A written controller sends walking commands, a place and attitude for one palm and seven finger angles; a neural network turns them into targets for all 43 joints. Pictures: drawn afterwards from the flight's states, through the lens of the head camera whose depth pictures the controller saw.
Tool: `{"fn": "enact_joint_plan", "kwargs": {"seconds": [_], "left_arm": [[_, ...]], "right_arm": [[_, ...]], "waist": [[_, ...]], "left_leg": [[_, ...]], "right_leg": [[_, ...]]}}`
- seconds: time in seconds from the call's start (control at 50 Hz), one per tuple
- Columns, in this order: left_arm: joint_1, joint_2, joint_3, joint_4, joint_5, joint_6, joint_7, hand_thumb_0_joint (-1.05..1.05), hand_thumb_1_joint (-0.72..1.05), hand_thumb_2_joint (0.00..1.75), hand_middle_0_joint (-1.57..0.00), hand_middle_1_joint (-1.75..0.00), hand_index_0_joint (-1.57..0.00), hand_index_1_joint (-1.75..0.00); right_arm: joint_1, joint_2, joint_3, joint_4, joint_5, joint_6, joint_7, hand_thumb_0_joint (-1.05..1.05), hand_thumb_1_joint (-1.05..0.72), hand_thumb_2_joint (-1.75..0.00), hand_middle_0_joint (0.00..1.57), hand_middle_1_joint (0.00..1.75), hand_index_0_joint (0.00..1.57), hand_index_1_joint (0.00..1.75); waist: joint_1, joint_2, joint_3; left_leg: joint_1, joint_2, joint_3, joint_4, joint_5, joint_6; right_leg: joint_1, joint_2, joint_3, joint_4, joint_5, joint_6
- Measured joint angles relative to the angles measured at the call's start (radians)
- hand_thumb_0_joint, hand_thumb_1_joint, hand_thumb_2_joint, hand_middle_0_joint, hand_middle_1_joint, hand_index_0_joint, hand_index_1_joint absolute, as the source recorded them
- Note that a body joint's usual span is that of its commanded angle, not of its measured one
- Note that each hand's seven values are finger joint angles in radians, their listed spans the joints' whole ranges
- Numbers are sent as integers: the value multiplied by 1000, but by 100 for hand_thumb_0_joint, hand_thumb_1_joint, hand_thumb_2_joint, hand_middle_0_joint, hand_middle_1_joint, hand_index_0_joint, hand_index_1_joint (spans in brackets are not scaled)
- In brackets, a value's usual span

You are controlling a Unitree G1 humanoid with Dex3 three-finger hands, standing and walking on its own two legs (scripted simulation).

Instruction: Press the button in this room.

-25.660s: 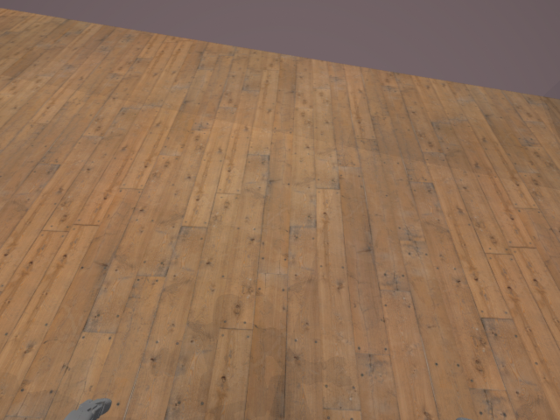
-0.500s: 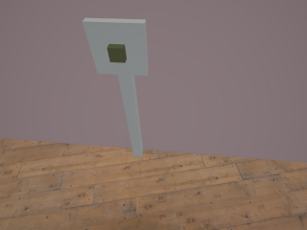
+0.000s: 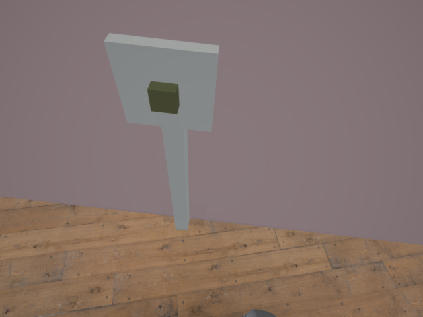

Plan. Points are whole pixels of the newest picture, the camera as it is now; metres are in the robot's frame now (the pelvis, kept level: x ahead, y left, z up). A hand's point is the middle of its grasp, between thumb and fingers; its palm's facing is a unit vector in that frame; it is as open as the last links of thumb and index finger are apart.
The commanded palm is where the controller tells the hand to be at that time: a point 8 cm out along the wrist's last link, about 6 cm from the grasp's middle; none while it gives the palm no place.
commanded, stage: come to a stop and stand still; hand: left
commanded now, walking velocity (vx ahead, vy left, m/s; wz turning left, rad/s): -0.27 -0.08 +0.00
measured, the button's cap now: (164, 96) +0.52 +0.14 +0.10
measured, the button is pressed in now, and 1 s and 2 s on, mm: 0 0 0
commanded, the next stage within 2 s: look again from close up in 1.16 s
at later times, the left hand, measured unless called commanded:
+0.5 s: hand out of the picture +0.09 +0.13 -0.15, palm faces +0.04 -0.96 -0.28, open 7.3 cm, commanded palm none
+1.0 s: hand out of the picture -0.03 +0.19 -0.18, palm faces +0.04 -0.98 -0.20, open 7.3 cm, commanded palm none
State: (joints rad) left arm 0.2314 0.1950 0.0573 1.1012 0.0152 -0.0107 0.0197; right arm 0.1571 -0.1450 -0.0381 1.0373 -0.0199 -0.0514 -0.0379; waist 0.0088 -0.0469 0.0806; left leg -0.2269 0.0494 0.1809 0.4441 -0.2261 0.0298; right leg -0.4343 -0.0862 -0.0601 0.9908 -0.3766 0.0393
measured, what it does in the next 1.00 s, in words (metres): steps on the spot: right foot, then left foot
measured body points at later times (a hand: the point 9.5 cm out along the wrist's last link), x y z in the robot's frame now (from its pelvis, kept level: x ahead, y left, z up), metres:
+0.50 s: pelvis +0.02 -0.06 +0.00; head +0.07 -0.10 +0.44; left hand +0.08 +0.18 -0.13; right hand +0.08 -0.32 -0.17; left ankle -0.05 +0.11 -0.64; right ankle +0.06 -0.15 -0.74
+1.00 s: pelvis -0.02 +0.00 +0.00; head +0.01 +0.02 +0.45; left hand -0.03 +0.24 -0.16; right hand +0.00 -0.22 -0.16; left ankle -0.06 +0.10 -0.74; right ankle -0.05 -0.12 -0.74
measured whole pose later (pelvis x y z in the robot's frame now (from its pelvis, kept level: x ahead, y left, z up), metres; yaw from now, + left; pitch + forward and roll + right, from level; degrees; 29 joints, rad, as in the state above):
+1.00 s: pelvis -0.02 +0.00 +0.00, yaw +0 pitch +1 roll +1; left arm 0.27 0.20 0.02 1.14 0.01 0.02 0.02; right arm 0.25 -0.13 -0.01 1.11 -0.01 0.00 -0.04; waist 0.02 -0.05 0.04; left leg -0.13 -0.04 0.07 0.39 -0.27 0.04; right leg -0.22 -0.06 -0.03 0.55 -0.31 0.03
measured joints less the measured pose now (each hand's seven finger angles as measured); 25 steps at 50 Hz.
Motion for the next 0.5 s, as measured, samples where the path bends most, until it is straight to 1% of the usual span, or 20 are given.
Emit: {"fn": "enact_joint_plan", "kwargs": {"seconds": [0.08, 0.16, 0.18, 0.2, 0.22, 0.24, 0.26, 0.28, 0.3, 0.34, 0.38, 0.44, 0.5], "left_arm": [[-71, 32, 9, -64, 4, 23, 3, 0, 91, 90, -20, -29, -20, -30], [-114, 40, 9, -111, 3, 29, 2, 0, 91, 90, -20, -29, -20, -30], [-118, 39, 8, -120, 3, 26, 1, 0, 91, 90, -20, -29, -20, -30], [-117, 39, 5, -128, 4, 19, -1, 0, 91, 90, -20, -29, -20, -30], [-115, 39, 2, -133, 7, 11, -1, 0, 91, 90, -20, -30, -20, -30], [-118, 31, -2, -133, 8, 5, 1, 0, 91, 90, -20, -30, -20, -30], [-122, 21, -8, -133, 7, 3, 2, 0, 91, 90, -20, -30, -20, -30], [-125, 11, -13, -132, 6, 2, 2, 0, 91, 90, -20, -30, -20, -30], [-127, 1, -17, -132, 6, 4, 3, 0, 91, 90, -20, -30, -20, -30], [-126, -18, -24, -131, 3, 9, 6, 0, 91, 90, -20, -30, -20, -30], [-119, -33, -28, -130, 1, 12, 8, 0, 91, 90, -20, -30, -21, -30], [-101, -43, -30, -129, 2, 12, 9, 0, 91, 90, -21, -30, -21, -30], [-79, -43, -28, -121, 6, 12, 9, 0, 91, 90, -21, -30, -21, -30]], "right_arm": [[20, -2, -2, 26, -5, 37, 1, -2, -94, -90, 20, 30, 20, 30], [27, -11, -17, 33, -12, 68, 9, -1, -92, -90, 20, 30, 20, 30], [28, -16, -21, 33, -13, 75, 12, 0, -92, -90, 20, 30, 20, 30], [32, -21, -25, 31, -11, 80, 16, 0, -92, -90, 20, 30, 20, 30], [34, -27, -29, 29, -8, 85, 19, 0, -92, -90, 20, 30, 20, 30], [27, -39, -32, 24, -2, 93, 22, 0, -91, -90, 20, 30, 20, 30], [19, -50, -36, 19, 3, 103, 20, 0, -91, -90, 20, 30, 20, 30], [11, -60, -38, 14, 5, 111, 18, 0, -91, -90, 20, 30, 20, 30], [3, -69, -40, 11, 6, 116, 17, 0, -91, -90, 20, 30, 20, 30], [-9, -87, -41, 6, 5, 122, 19, 0, -91, -90, 20, 30, 20, 30], [-16, -100, -41, 2, 3, 127, 25, 0, -91, -90, 20, 30, 20, 30], [-22, -110, -38, -5, -1, 133, 32, 0, -91, -90, 20, 30, 20, 30], [-24, -113, -32, -9, -2, 133, 37, 0, -91, -90, 20, 29, 20, 30]], "waist": [[-9, 4, 7], [-20, 30, 28], [-21, 38, 32], [-21, 43, 33], [-21, 48, 31], [-24, 65, 40], [-29, 77, 49], [-32, 84, 57], [-31, 88, 64], [-26, 95, 71], [-20, 99, 68], [-7, 92, 55], [6, 79, 39]], "left_leg": [[29, 11, -8, -7, -15, -20], [33, 33, -13, 38, -51, -50], [30, 39, -13, 59, -64, -59], [21, 42, -12, 89, -83, -69], [-1, 47, -16, 138, -104, -73], [-33, 45, -49, 216, -181, -72], [-69, 26, -93, 310, -261, -69], [-104, 2, -131, 410, -310, -67], [-136, -19, -155, 507, -326, -68], [-185, -46, -182, 659, -296, -75], [-214, -57, -197, 737, -238, -85], [-221, -57, -213, 752, -183, -98], [-194, -43, -220, 682, -170, -103]], "right_leg": [[-19, 14, 8, -82, 8, -1], [23, 24, -2, -215, 18, -16], [47, 25, -8, -273, 55, -18], [77, 20, -15, -347, 142, -19], [92, 20, -19, -375, 141, -29], [85, 26, -25, -356, 111, -45], [81, 26, -29, -341, 89, -60], [82, 23, -31, -339, 80, -70], [86, 20, -31, -347, 81, -76], [98, 16, -30, -377, 102, -78], [108, 14, -31, -411, 124, -80], [116, 11, -32, -453, 153, -81], [120, 9, -34, -485, 177, -80]]}}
